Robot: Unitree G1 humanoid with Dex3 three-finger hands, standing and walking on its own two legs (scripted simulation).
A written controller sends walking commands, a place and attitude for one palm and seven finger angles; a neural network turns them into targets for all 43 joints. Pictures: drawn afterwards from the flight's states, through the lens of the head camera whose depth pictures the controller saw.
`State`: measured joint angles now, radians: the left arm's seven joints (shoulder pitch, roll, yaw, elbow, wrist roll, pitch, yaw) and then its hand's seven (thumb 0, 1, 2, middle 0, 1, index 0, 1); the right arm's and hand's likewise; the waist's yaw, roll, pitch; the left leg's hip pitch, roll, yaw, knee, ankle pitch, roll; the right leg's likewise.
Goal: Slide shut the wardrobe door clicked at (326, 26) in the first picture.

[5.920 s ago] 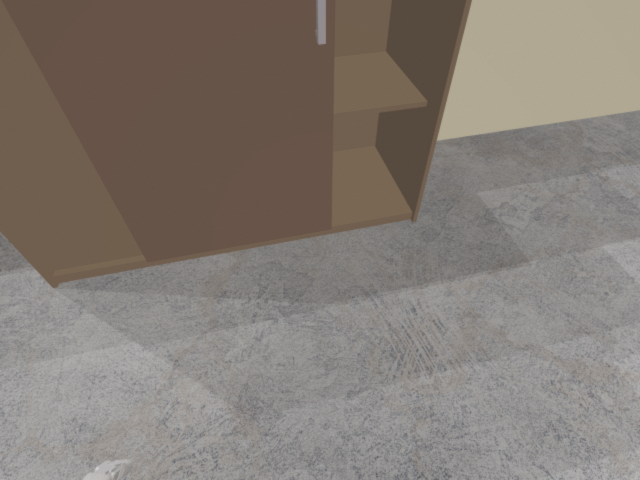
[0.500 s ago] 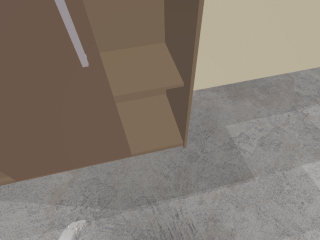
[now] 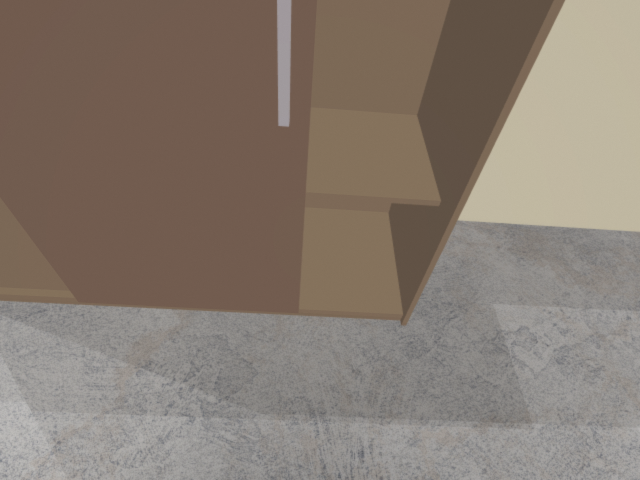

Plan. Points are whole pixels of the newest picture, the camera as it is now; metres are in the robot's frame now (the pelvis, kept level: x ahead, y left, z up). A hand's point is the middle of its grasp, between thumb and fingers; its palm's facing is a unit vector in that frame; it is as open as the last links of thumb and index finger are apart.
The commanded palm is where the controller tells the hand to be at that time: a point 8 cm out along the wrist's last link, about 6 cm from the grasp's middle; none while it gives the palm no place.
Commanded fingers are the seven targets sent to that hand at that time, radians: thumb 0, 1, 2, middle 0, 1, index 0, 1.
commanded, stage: take the last steps up to it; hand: left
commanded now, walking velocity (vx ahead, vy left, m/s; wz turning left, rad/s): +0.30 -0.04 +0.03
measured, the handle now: (285, 59) +0.72 +0.14 +0.17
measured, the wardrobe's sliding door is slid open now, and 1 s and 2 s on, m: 0.37 0.37 0.37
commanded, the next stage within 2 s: come to a stop and stand still in 0.62 s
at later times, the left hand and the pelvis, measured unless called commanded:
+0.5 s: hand (241, 425) +0.22 +0.13 -0.17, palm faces +0.02 -0.98 -0.19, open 7.4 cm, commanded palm none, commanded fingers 0.00 0.90 0.90 -0.20 -0.30 -0.20 -0.30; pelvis +0.14 -0.04 -0.01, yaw +1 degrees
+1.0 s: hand (232, 429) +0.22 +0.15 -0.18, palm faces +0.08 -0.98 -0.18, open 7.4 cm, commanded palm none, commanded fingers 0.00 0.90 0.90 -0.20 -0.30 -0.20 -0.30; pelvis +0.25 -0.02 +0.00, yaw +0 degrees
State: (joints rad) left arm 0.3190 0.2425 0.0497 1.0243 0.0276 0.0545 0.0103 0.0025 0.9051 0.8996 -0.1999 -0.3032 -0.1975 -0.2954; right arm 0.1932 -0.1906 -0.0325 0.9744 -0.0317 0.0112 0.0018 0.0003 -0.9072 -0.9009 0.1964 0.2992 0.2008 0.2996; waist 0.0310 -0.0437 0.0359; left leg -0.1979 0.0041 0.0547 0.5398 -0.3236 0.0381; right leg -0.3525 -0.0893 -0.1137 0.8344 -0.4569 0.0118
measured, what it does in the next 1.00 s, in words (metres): walks ahead: right foot, then left foot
